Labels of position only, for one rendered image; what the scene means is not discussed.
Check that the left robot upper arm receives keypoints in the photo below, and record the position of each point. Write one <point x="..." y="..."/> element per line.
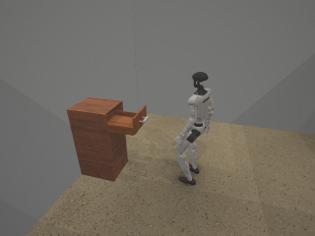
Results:
<point x="193" y="102"/>

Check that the robot right forearm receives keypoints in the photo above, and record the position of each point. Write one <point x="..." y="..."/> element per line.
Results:
<point x="209" y="116"/>

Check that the right robot hand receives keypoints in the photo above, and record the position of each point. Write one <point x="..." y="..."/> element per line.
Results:
<point x="208" y="129"/>

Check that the right robot upper arm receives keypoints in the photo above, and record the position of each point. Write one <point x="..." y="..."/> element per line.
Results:
<point x="211" y="103"/>

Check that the humanoid robot torso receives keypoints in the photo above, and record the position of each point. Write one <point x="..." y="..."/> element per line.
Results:
<point x="202" y="111"/>

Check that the cabinet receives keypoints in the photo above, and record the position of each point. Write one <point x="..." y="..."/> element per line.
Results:
<point x="101" y="154"/>

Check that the humanoid robot head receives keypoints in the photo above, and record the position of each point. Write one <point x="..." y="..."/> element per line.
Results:
<point x="200" y="77"/>

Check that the robot left forearm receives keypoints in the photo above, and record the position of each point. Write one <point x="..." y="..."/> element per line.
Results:
<point x="187" y="128"/>

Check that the handle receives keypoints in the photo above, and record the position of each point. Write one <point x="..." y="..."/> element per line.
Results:
<point x="145" y="120"/>

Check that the left robot hand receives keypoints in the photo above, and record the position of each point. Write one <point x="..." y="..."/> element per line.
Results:
<point x="177" y="141"/>

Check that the drawer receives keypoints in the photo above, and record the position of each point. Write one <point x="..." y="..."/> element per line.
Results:
<point x="126" y="122"/>

